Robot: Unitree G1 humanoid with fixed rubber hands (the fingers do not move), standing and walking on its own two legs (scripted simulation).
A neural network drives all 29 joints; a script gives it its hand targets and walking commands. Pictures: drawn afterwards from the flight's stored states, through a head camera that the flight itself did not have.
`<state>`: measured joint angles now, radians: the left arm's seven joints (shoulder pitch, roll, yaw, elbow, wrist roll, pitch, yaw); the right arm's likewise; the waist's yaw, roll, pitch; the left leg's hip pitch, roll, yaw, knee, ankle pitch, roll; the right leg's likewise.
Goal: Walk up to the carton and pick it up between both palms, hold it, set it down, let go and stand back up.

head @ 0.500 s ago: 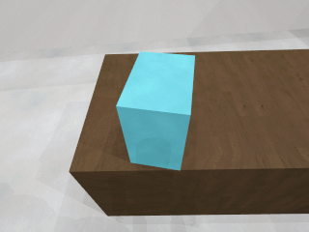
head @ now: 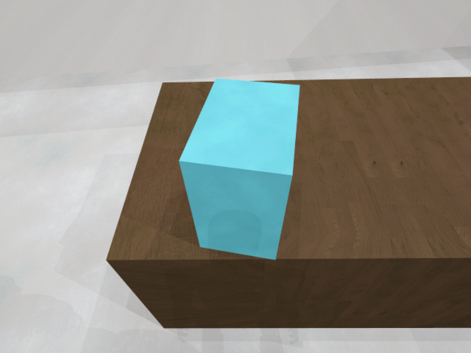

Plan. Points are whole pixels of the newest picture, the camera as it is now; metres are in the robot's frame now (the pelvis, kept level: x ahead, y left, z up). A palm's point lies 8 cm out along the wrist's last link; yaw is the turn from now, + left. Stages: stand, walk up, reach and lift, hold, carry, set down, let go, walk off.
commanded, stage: stand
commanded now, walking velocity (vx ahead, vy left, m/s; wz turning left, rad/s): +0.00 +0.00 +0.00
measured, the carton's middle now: (246, 171) +0.48 +0.01 +0.00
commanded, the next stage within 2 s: none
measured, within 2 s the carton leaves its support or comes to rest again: neither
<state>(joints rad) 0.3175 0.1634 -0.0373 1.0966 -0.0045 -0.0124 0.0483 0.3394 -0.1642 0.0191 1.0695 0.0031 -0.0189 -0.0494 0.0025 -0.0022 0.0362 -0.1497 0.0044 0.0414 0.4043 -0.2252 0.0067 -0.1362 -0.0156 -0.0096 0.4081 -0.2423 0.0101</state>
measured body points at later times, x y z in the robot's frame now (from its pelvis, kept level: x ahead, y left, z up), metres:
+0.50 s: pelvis +0.00 +0.00 +0.00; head +0.01 +0.00 +0.45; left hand -0.01 +0.23 -0.16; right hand -0.01 -0.23 -0.16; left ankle +0.00 +0.11 -0.74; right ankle -0.01 -0.12 -0.74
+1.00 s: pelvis +0.00 +0.00 +0.00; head +0.01 +0.00 +0.45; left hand -0.01 +0.23 -0.16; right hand -0.01 -0.22 -0.16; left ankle +0.00 +0.11 -0.74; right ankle -0.01 -0.12 -0.74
